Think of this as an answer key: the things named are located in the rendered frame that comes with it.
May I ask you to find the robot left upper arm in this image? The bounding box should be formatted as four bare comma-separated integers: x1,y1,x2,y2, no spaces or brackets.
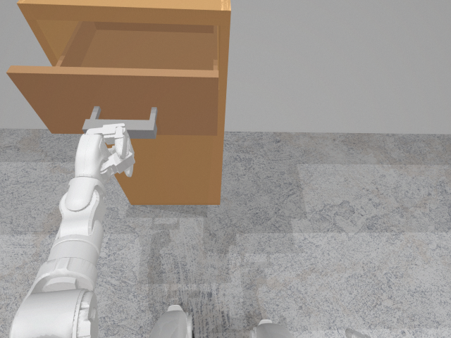
13,288,99,338

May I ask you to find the right robot thigh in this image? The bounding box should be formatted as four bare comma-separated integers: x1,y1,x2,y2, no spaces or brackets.
249,323,294,338

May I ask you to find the cabinet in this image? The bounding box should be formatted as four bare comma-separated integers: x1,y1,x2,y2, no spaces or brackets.
17,0,231,205

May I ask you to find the handle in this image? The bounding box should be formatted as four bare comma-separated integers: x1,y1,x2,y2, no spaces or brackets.
82,106,158,139

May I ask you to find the robot left hand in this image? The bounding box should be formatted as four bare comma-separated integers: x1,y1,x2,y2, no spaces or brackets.
75,123,135,185

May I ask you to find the drawer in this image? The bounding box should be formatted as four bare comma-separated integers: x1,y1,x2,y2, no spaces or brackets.
6,21,218,136

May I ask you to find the robot left forearm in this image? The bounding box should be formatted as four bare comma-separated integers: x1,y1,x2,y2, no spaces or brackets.
9,177,106,338

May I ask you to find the right robot shin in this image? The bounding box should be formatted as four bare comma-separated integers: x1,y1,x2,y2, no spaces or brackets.
258,319,272,325

